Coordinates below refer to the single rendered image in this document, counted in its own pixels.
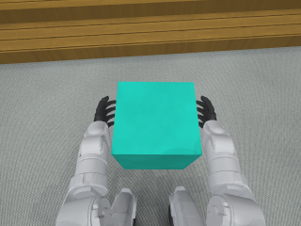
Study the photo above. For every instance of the carton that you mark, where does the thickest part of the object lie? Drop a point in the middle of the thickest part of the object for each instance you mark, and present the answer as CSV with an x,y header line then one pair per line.
x,y
156,126

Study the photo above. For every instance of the robot left upper arm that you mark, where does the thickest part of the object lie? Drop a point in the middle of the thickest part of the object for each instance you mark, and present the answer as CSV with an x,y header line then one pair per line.
x,y
90,211

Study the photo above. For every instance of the robot left thigh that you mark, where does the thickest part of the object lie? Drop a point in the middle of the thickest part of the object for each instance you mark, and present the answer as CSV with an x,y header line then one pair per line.
x,y
124,209

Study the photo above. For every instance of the robot right hand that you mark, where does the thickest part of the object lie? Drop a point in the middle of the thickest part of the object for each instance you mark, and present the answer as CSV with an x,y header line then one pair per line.
x,y
207,111

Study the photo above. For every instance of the right robot forearm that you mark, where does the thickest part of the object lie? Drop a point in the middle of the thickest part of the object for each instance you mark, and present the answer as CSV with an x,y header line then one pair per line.
x,y
223,163

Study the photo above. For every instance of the left robot forearm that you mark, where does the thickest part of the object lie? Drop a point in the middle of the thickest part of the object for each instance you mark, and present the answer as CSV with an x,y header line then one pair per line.
x,y
90,177

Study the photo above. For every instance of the robot right upper arm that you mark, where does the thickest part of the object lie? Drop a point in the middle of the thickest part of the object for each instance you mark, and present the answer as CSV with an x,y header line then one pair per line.
x,y
229,210

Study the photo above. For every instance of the right robot shin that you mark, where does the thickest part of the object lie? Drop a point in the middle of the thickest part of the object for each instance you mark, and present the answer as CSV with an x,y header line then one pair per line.
x,y
178,188

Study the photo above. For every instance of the robot left hand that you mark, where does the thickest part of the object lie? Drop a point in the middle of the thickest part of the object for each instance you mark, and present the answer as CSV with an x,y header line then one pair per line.
x,y
101,111

